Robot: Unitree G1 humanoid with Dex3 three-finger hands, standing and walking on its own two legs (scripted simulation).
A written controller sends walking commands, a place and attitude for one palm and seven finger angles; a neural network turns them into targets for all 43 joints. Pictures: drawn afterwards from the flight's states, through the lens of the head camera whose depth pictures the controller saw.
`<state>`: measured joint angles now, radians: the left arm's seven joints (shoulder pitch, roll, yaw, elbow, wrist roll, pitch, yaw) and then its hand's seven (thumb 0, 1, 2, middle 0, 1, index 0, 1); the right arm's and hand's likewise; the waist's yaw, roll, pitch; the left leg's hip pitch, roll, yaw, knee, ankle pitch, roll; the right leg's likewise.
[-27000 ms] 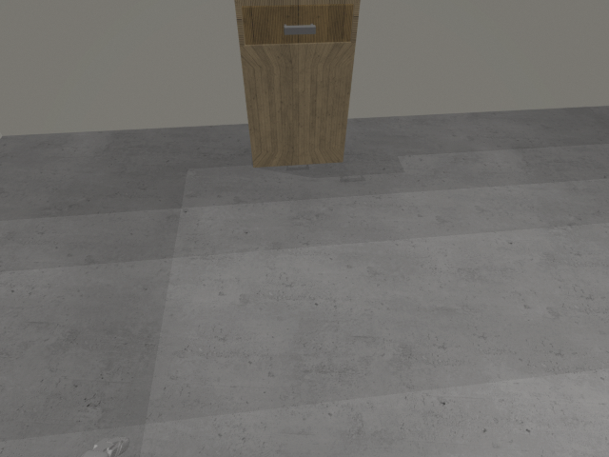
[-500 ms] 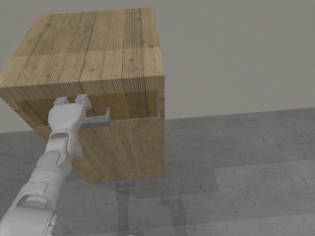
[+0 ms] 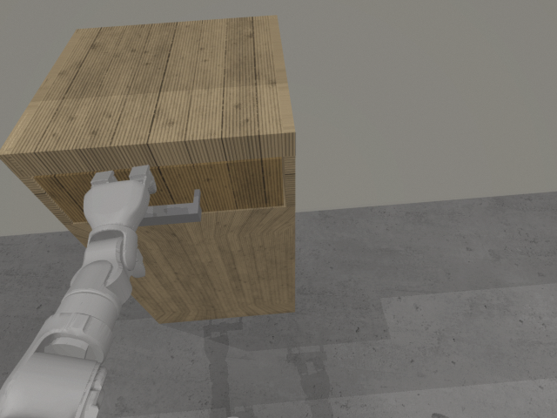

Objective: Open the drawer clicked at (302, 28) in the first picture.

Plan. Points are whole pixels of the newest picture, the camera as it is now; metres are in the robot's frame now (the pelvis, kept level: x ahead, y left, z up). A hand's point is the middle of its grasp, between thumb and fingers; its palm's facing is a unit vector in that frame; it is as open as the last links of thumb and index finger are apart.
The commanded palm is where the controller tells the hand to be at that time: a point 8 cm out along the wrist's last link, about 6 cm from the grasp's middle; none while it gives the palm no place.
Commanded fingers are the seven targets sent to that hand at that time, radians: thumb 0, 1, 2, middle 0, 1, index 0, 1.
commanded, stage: re-aim the fingers above the handle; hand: left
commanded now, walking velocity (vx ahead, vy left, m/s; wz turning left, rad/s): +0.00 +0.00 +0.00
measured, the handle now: (167, 205) +0.49 +0.23 -0.03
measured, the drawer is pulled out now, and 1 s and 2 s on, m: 0.00 0.00 0.00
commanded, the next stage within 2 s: lower the fingers behind the handle in 0.86 s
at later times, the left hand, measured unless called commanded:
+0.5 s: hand (122, 226) +0.41 +0.27 +0.03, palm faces -0.10 +0.00 -0.99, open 13.8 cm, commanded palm +0.39 +0.23 +0.08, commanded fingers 0.00 -0.50 0.30 -0.30 -1.20 -0.30 -1.20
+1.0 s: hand (120, 237) +0.39 +0.27 +0.02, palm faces -0.19 -0.05 -0.98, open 13.8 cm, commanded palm +0.38 +0.24 +0.08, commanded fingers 0.00 -0.50 0.30 -0.30 -1.20 -0.30 -1.20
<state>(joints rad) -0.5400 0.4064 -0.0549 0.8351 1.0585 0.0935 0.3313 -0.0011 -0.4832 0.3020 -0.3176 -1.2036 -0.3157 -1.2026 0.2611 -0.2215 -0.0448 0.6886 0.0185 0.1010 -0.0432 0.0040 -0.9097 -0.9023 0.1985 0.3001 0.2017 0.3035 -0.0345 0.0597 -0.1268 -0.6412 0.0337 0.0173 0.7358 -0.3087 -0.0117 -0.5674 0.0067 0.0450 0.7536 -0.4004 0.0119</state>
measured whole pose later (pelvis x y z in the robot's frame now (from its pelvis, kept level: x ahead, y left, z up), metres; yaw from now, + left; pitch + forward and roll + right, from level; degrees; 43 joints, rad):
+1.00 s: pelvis +0.01 +0.00 +0.00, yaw +2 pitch +11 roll +0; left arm -0.50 0.45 -0.13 0.77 0.95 0.15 0.15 0.00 -0.48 0.30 -0.31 -1.20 -0.31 -1.20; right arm 0.26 -0.23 -0.04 0.70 0.03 0.12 -0.07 0.00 -0.91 -0.90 0.20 0.30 0.20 0.30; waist -0.02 0.06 -0.11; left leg -0.60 0.02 -0.02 0.71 -0.31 -0.01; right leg -0.50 0.00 0.01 0.72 -0.41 0.01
